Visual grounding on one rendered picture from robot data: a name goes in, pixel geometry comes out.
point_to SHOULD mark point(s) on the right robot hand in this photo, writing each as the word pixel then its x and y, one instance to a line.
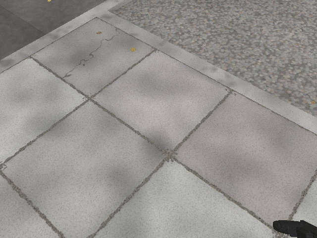
pixel 297 229

